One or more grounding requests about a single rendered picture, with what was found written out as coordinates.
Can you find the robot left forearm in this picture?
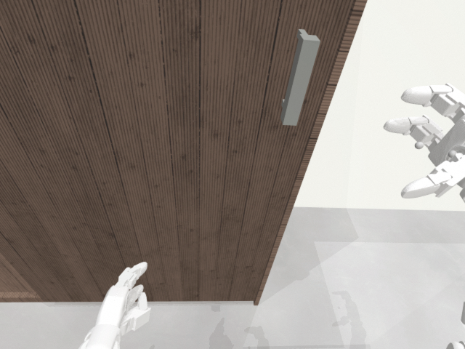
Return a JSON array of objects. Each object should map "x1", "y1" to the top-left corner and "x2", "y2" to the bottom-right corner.
[{"x1": 78, "y1": 324, "x2": 121, "y2": 349}]

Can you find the wardrobe door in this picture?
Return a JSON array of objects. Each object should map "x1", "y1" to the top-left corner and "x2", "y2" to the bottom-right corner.
[
  {"x1": 0, "y1": 252, "x2": 34, "y2": 292},
  {"x1": 0, "y1": 0, "x2": 354, "y2": 302}
]

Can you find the right robot hand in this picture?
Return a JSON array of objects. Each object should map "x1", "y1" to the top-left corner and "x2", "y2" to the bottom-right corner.
[{"x1": 383, "y1": 83, "x2": 465, "y2": 198}]

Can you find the left robot hand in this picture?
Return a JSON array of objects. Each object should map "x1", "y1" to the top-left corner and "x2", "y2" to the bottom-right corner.
[{"x1": 95, "y1": 262, "x2": 151, "y2": 336}]

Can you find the handle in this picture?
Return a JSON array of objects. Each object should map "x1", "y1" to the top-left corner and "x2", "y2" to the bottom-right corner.
[{"x1": 280, "y1": 29, "x2": 320, "y2": 126}]

